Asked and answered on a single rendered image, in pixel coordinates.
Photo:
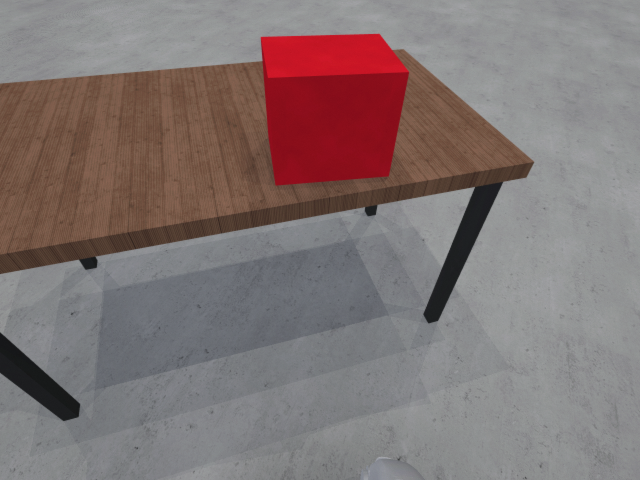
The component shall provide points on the carton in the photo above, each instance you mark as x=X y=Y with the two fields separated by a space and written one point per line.
x=333 y=106

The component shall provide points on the right robot thigh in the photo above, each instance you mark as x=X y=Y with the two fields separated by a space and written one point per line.
x=390 y=469

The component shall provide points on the table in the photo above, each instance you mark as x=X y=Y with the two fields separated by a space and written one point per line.
x=102 y=164

